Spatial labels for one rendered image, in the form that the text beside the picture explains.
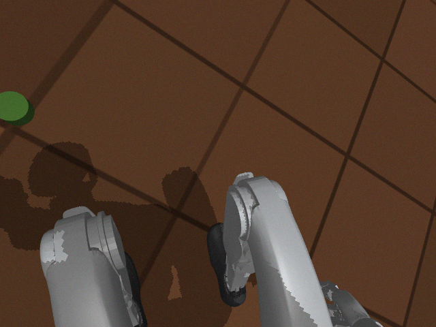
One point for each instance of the right robot foot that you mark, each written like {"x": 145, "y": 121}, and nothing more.
{"x": 217, "y": 257}

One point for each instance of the tin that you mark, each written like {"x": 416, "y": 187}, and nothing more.
{"x": 15, "y": 109}

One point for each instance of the left robot foot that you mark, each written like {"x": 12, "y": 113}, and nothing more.
{"x": 135, "y": 288}

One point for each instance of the right robot hand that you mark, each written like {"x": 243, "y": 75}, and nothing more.
{"x": 346, "y": 309}

